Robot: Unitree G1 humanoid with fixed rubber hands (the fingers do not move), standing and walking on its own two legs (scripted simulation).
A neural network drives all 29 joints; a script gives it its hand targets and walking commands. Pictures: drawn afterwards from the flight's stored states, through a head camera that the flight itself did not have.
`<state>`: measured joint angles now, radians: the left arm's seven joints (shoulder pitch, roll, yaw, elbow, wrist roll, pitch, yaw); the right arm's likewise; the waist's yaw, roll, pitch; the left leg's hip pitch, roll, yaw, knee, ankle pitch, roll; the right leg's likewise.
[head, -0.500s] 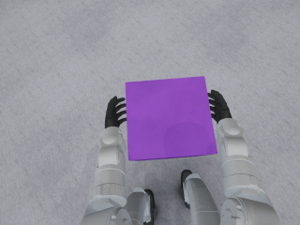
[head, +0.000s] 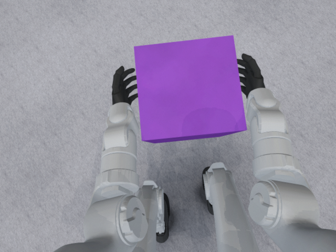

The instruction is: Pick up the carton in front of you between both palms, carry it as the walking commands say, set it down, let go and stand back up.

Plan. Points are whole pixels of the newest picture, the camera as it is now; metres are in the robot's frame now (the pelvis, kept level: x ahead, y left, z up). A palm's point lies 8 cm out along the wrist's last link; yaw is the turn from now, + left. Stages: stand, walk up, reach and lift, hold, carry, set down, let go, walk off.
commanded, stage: set down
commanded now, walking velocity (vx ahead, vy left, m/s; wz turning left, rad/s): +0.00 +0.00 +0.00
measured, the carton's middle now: (185, 100) +0.46 -0.07 -0.15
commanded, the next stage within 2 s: none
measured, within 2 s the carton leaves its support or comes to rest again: rests again in 1.42 s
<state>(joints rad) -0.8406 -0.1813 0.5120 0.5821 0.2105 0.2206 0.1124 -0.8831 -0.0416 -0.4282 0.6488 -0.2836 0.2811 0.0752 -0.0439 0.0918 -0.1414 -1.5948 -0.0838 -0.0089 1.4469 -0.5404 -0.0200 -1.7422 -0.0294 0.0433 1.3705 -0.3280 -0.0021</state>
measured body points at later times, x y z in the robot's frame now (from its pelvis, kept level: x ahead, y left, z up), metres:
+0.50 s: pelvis -0.02 +0.00 -0.12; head +0.30 -0.07 +0.20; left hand +0.51 +0.06 -0.24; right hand +0.47 -0.24 -0.25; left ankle +0.04 +0.13 -0.56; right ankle +0.12 -0.12 -0.56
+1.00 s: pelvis -0.03 +0.00 -0.20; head +0.34 -0.05 +0.06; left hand +0.53 +0.05 -0.36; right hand +0.50 -0.25 -0.36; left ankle +0.04 +0.13 -0.56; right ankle +0.12 -0.12 -0.56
